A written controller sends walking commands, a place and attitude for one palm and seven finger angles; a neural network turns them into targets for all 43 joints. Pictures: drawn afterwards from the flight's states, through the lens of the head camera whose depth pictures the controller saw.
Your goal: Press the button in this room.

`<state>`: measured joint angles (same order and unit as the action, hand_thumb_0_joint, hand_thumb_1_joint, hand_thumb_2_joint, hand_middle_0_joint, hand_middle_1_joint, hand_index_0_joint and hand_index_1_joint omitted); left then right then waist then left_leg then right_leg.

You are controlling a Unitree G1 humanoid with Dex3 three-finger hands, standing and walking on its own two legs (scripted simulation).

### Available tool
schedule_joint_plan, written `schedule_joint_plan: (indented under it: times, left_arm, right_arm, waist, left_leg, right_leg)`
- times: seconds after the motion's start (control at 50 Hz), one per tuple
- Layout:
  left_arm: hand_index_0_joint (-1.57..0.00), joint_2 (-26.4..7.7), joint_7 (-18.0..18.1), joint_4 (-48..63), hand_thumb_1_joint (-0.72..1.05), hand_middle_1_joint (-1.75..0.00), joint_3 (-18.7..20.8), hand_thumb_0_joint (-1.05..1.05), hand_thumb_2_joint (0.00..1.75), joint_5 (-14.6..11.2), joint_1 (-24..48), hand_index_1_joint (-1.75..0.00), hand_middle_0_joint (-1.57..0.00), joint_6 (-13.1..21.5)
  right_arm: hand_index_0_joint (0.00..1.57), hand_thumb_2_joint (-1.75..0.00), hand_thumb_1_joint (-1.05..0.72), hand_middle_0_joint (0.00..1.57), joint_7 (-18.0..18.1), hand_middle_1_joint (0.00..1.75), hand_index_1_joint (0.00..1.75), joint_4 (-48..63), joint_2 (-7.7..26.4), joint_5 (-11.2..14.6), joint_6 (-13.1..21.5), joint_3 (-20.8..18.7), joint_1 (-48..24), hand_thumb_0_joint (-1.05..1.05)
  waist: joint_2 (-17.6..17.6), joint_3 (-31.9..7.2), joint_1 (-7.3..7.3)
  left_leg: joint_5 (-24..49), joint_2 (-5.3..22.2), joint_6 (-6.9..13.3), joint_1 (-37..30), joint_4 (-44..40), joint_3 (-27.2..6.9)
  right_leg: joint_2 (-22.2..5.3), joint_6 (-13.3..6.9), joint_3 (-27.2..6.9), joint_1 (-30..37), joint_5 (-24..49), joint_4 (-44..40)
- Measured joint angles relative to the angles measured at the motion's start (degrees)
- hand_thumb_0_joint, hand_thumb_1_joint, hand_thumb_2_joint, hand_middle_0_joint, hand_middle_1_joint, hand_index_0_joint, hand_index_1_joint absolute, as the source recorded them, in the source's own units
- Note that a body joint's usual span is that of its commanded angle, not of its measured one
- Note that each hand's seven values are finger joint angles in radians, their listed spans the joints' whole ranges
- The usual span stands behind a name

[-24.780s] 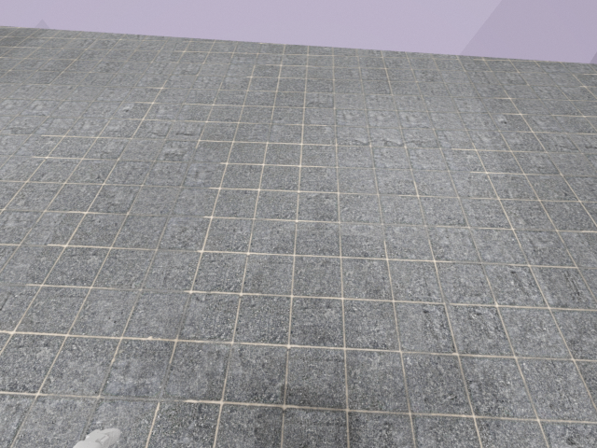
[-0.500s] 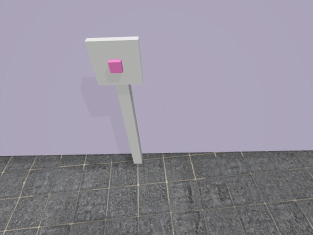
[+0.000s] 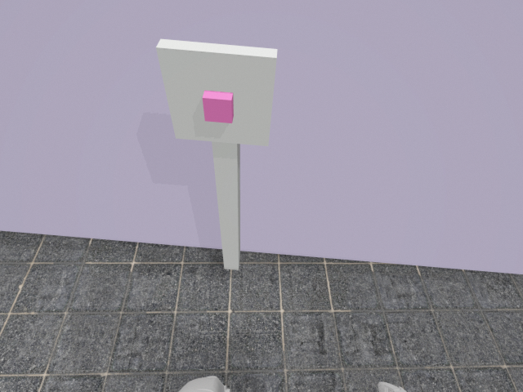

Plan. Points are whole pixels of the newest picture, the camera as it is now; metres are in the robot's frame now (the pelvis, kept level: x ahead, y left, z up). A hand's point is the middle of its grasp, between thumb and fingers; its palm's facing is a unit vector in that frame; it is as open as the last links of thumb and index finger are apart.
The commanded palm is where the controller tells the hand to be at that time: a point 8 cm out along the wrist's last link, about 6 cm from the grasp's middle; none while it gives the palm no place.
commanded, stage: take the last steps up to it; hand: left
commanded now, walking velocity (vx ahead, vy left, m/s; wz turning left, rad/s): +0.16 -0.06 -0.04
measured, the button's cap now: (218, 106) +0.58 +0.15 +0.09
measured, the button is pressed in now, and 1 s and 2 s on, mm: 0 0 0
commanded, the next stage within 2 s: come to a stop and stand still in 0.08 s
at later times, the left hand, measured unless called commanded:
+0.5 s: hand (191, 349) +0.20 +0.14 -0.15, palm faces -0.01 -0.97 -0.23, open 7.3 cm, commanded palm none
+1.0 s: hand out of the picture +0.09 +0.23 -0.15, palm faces +0.04 -0.96 -0.29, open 7.4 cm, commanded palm none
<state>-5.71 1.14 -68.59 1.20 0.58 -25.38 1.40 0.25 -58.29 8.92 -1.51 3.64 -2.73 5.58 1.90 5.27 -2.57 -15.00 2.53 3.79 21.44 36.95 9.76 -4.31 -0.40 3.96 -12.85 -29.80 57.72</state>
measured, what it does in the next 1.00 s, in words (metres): steps on the spot: right foot, then left foot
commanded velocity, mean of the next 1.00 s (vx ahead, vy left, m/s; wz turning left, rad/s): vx -0.07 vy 0.01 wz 0.00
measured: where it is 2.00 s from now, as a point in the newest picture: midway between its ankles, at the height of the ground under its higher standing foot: outside the picture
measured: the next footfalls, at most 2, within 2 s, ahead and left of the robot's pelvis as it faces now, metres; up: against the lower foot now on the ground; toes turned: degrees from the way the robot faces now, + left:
right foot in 0.36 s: +0.15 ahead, -0.09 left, +0.00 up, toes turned +0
left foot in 0.74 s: +0.11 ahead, +0.12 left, +0.00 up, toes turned +4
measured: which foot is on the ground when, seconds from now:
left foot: down 0.00-0.38, up 0.40-0.72, down 0.74-1.00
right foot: up 0.00-0.34, down 0.36-1.00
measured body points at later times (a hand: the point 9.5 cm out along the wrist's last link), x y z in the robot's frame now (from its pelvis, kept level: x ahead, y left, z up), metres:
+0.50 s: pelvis +0.11 -0.03 +0.01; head +0.16 -0.05 +0.46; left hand +0.20 +0.19 -0.13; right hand +0.09 -0.25 -0.16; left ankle +0.04 +0.09 -0.68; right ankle +0.15 -0.14 -0.72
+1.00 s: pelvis +0.06 +0.03 +0.00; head +0.05 +0.00 +0.45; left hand +0.09 +0.28 -0.13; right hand +0.16 -0.19 -0.14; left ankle +0.07 +0.12 -0.72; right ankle +0.11 -0.09 -0.72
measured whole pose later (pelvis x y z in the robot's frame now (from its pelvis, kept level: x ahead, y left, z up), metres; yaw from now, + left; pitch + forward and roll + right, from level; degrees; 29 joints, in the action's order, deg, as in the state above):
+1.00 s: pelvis +0.06 +0.03 +0.00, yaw -1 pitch -2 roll +1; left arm -10.7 1.2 -55.3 0.5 1.1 -18.5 -1.9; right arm 0.4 -50.6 10.9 -1.3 -1.3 -1.0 11.9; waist -2.8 -0.5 -1.0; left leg -17.7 -1.7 2.7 13.6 33.1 6.6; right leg -2.2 -0.2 -0.3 -19.4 -14.6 35.8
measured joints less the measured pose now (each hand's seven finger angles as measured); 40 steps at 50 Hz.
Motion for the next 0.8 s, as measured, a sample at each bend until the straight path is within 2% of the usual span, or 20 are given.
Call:
schedule_joint_plan:
  times: [0.02, 0.06, 0.14, 0.2, 0.28, 0.34, 0.36, 0.4, 0.44, 0.48, 0.52, 0.58, 0.66, 0.72, 0.74, 0.76, 0.8]
  left_arm:
    - [-0.2, -0.6, -0.1, 0.3, 0.91, -0.3, 0.3, 0.01, 0.9, 0.1, 1.4, -0.3, -0.2, -0.2]
    - [-0.2, -2.0, -0.4, 1.7, 0.91, -0.3, 0.9, 0.01, 0.9, 0.4, 4.4, -0.3, -0.2, -0.4]
    - [-0.2, -4.0, -0.5, 5.8, 0.92, -0.3, 1.9, 0.0, 0.9, 0.7, 9.2, -0.3, -0.2, -0.6]
    - [-0.19, -5.0, -0.6, 8.2, 0.92, -0.3, 2.4, 0.0, 0.9, 0.8, 12.2, -0.3, -0.2, -1.0]
    - [-0.19, -5.4, -0.3, 10.0, 0.92, -0.3, 2.0, 0.0, 0.9, 0.5, 15.8, -0.3, -0.2, -1.4]
    - [-0.19, -5.2, 0.0, 10.6, 0.92, -0.3, 1.3, 0.0, 0.9, 0.4, 17.2, -0.3, -0.2, -1.5]
    - [-0.19, -5.2, 0.0, 10.7, 0.92, -0.3, 1.1, 0.0, 0.9, 0.4, 17.3, -0.3, -0.2, -1.4]
    - [-0.19, -4.5, 0.3, 10.4, 0.92, -0.3, 0.6, 0.0, 0.9, 0.4, 17.5, -0.3, -0.2, -0.9]
    - [-0.2, -3.5, 0.3, 10.2, 0.92, -0.3, 0.2, 0.0, 0.9, 0.4, 18.1, -0.3, -0.2, -0.8]
    - [-0.2, -2.7, 0.6, 10.3, 0.91, -0.3, 0.1, 0.0, 0.9, 0.4, 18.8, -0.3, -0.2, -0.9]
    - [-0.2, -2.1, 1.1, 10.9, 0.92, -0.3, 0.6, 0.0, 0.9, 0.3, 19.4, -0.3, -0.2, -1.2]
    - [-0.2, -2.4, 1.4, 11.6, 0.93, -0.3, 1.1, -0.01, 0.9, 0.7, 19.7, -0.3, -0.21, -1.9]
    - [-0.2, -3.9, 1.2, 11.8, 0.92, -0.3, 1.7, -0.01, 0.9, 1.1, 18.9, -0.3, -0.21, -2.8]
    - [-0.2, -5.2, 1.9, 11.8, 0.92, -0.3, 1.5, 0.0, 0.9, 0.8, 16.9, -0.3, -0.21, -3.2]
    - [-0.2, -5.4, 2.1, 12.1, 0.92, -0.3, 1.2, 0.0, 0.9, 0.5, 15.8, -0.3, -0.21, -3.5]
    - [-0.2, -5.7, 2.1, 12.2, 0.92, -0.3, 1.2, 0.0, 0.9, 0.2, 15.2, -0.3, -0.21, -3.9]
    - [-0.2, -6.1, 1.8, 12.6, 0.91, -0.3, 1.2, 0.0, 0.9, 0.3, 13.3, -0.3, -0.2, -5.1]
  right_arm:
    - [0.2, -0.9, -0.92, 0.19, 0.2, 0.3, 0.3, 0.0, -0.3, 0.0, 0.1, 0.1, 0.2, 0.0]
    - [0.2, -0.9, -0.92, 0.19, 0.5, 0.3, 0.3, -0.4, -1.1, 0.1, 0.3, 0.4, 1.2, 0.0]
    - [0.2, -0.9, -0.96, 0.2, 1.3, 0.3, 0.3, -0.7, -0.5, 0.6, 0.6, -0.6, 4.0, -0.02]
    - [0.2, -0.9, -0.95, 0.2, 1.1, 0.3, 0.3, -1.7, -0.1, 0.3, 0.1, -0.4, 6.6, -0.02]
    - [0.2, -0.9, -0.93, 0.2, 1.2, 0.3, 0.3, -3.4, -0.7, 0.0, -0.7, 0.2, 9.5, -0.01]
    - [0.2, -0.9, -0.92, 0.2, 1.2, 0.3, 0.3, -5.0, -1.4, 0.0, -1.9, 0.3, 10.6, -0.01]
    - [0.2, -0.9, -0.92, 0.2, 1.2, 0.3, 0.3, -5.4, -1.7, 0.1, -2.3, 0.3, 11.0, 0.0]
    - [0.2, -0.9, -0.91, 0.2, 1.2, 0.3, 0.3, -6.1, -1.7, 0.5, -3.2, 0.0, 11.0, 0.0]
    - [0.2, -0.9, -0.91, 0.2, 1.2, 0.3, 0.3, -5.9, -1.3, 0.9, -4.4, -0.4, 10.4, 0.0]
    - [0.2, -0.9, -0.91, 0.2, 1.3, 0.3, 0.3, -5.6, -1.0, 1.2, -5.5, -0.7, 9.5, 0.0]
    - [0.2, -0.9, -0.91, 0.2, 1.4, 0.3, 0.3, -5.1, -0.4, 1.3, -6.2, -1.0, 8.4, 0.0]
    - [0.2, -0.9, -0.91, 0.2, 1.2, 0.3, 0.3, -3.9, 0.8, 1.2, -7.0, -1.3, 6.7, 0.0]
    - [0.2, -0.9, -0.91, 0.19, 0.9, 0.3, 0.3, -1.8, 2.0, 1.1, -6.8, -1.4, 4.3, 0.0]
    - [0.2, -0.9, -0.91, 0.19, 0.8, 0.3, 0.3, 1.0, 2.8, 1.2, -5.6, -1.1, 4.3, 0.0]
    - [0.2, -0.9, -0.91, 0.19, 0.8, 0.3, 0.3, 2.5, 3.4, 1.1, -4.9, -1.1, 5.0, 0.0]
    - [0.2, -0.9, -0.91, 0.19, 0.9, 0.3, 0.3, 3.5, 3.5, 0.7, -4.7, -1.1, 5.5, 0.0]
    - [0.2, -0.9, -0.91, 0.19, 1.0, 0.3, 0.3, 5.4, 3.5, 0.0, -5.1, -0.8, 6.3, 0.0]
  waist:
    - [0.1, -0.2, 0.16]
    - [0.2, -0.6, 0.55]
    - [0.4, -2.7, 1.23]
    - [0.5, -3.8, 1.7]
    - [0.1, -3.4, 2.86]
    - [-0.4, -2.5, 3.68]
    - [-0.3, -2.3, 3.83]
    - [-1.6, -1.5, 4.13]
    - [-2.9, -0.4, 5.01]
    - [-3.0, 0.8, 4.91]
    - [-2.9, 1.9, 4.25]
    - [-2.8, 2.6, 3.3]
    - [-1.8, 2.2, 2.48]
    - [-1.3, 0.3, 2.77]
    - [-1.8, -0.8, 3.18]
    - [-1.6, -1.5, 3.12]
    - [-1.5, -3.1, 2.35]
  left_leg:
    - [-0.2, -0.1, 0.0, -1.4, -1.3, 0.4]
    - [0.7, -0.7, -0.4, -4.4, -4.9, 0.7]
    - [2.1, -2.1, 0.0, -9.0, -11.5, 1.3]
    - [2.3, -2.8, -0.3, -11.5, -14.5, 1.4]
    - [1.2, -2.8, -1.2, -13.7, -15.5, 0.7]
    - [-1.4, -2.2, -2.4, -14.3, -12.9, 0.4]
    - [-2.6, -2.0, -2.9, -14.2, -11.4, 0.5]
    - [-5.3, -0.7, -3.9, -13.1, -7.3, 0.2]
    - [-10.7, -0.3, -4.9, -10.2, -0.9, -2.1]
    - [-16.0, -1.4, -5.4, -6.4, 8.6, -4.7]
    - [-17.3, -2.5, -5.8, -2.8, 16.7, -6.9]
    - [-16.1, -2.9, -6.4, -0.1, 20.3, -8.3]
    - [-13.7, -2.1, -6.5, -1.0, 14.0, -8.6]
    - [-8.1, -1.4, -6.5, -5.5, 0.8, -7.2]
    - [-4.2, -1.1, -5.6, -6.9, -3.1, -7.0]
    - [-3.6, -1.7, -4.5, -6.9, -2.2, -6.6]
    - [-5.1, -2.3, -2.8, -7.4, -0.5, -5.4]
  right_leg:
    - [-0.1, -0.1, -0.3, -3.4, 1.4, 4.7]
    - [-0.8, 0.1, -0.1, -8.6, 4.9, 8.1]
    - [-2.0, 1.1, -0.5, -15.7, 11.4, 6.0]
    - [-2.5, 1.9, -0.8, -17.9, 14.8, 2.4]
    - [-2.3, 2.5, -0.9, -15.3, 16.3, -8.5]
    - [-1.2, 2.4, -0.3, -10.1, 17.0, -18.9]
    - [-1.0, 2.3, 0.0, -7.8, 19.8, -23.1]
    - [0.1, 0.6, 0.7, -6.3, 17.6, -25.0]
    - [0.6, -0.5, 1.5, -6.4, 15.7, -24.2]
    - [0.3, -1.1, 1.8, -6.3, 15.8, -24.5]
    - [-0.1, -1.1, 2.0, -6.0, 16.7, -25.5]
    - [-0.6, -0.7, 2.1, -5.9, 17.9, -26.9]
    - [-1.0, 0.1, 1.7, -6.8, 19.1, -27.3]
    - [-1.4, 1.2, 1.3, -8.5, 18.9, -25.1]
    - [-1.5, 1.7, 1.5, -9.2, 18.1, -23.1]
    - [-1.9, 1.6, 0.9, -9.5, 16.0, -21.1]
    - [-0.9, 0.6, -1.4, -10.0, 9.1, -16.7]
